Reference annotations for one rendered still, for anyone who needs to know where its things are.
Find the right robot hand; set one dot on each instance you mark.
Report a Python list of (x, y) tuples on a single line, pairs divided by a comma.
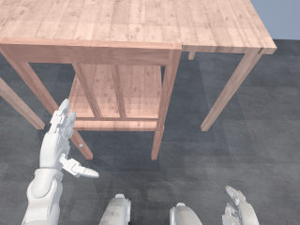
[(243, 213)]

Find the right robot thigh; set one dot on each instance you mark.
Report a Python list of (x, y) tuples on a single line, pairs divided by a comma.
[(183, 215)]

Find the chair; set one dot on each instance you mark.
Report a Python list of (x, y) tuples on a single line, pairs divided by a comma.
[(117, 84)]

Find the table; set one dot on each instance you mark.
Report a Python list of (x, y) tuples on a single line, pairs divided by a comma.
[(201, 26)]

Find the left robot forearm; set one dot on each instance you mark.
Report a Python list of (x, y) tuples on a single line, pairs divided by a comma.
[(43, 196)]

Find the right robot shin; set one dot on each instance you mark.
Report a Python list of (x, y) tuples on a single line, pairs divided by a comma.
[(180, 204)]

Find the left robot hand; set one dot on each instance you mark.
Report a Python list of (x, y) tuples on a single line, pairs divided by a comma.
[(56, 141)]

